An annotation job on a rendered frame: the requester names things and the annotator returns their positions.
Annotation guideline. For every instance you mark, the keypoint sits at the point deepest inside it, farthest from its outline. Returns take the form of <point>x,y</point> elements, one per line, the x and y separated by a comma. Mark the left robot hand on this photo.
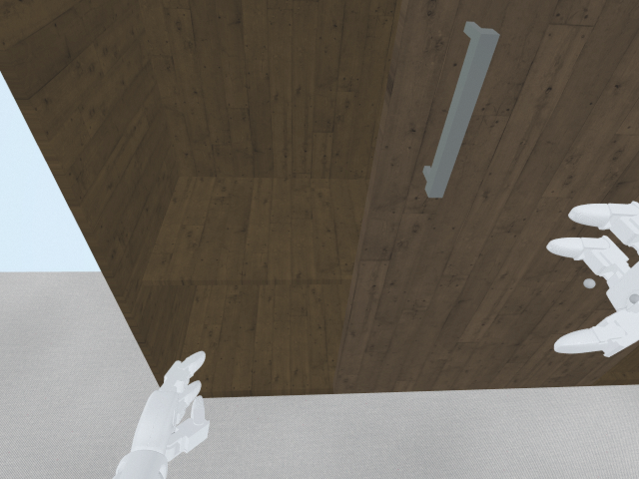
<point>166,407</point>

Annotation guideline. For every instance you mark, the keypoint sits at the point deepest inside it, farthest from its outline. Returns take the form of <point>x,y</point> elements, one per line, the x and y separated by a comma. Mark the robot left forearm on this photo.
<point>142,464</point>

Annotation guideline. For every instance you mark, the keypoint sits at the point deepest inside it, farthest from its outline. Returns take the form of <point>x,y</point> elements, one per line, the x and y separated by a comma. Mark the wardrobe door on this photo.
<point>460,292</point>
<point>630,363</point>

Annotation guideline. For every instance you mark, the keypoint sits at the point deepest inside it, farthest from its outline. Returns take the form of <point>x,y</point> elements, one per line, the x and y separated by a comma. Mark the right robot hand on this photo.
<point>620,329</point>

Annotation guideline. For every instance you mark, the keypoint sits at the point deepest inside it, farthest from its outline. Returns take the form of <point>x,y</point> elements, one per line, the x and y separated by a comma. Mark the handle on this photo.
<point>477,59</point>

